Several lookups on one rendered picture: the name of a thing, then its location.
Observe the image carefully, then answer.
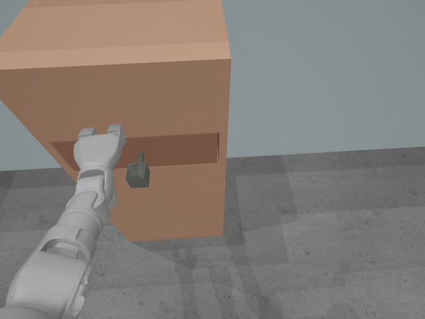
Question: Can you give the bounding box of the left robot forearm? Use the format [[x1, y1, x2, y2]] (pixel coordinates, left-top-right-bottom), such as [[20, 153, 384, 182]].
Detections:
[[6, 165, 114, 307]]

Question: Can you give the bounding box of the cabinet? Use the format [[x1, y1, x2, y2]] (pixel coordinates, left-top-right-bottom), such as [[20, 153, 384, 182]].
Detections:
[[0, 0, 231, 242]]

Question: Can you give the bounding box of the robot left upper arm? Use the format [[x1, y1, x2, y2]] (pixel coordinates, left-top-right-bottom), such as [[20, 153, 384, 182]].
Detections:
[[0, 251, 93, 319]]

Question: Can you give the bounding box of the drawer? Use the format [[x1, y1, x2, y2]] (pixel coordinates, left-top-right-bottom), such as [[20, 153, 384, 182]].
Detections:
[[51, 133, 217, 171]]

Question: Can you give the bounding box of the handle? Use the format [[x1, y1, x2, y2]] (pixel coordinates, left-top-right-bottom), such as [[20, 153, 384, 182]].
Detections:
[[126, 152, 150, 188]]

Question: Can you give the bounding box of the robot left hand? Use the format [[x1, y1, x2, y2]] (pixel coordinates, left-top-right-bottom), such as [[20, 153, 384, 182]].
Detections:
[[74, 124, 127, 208]]

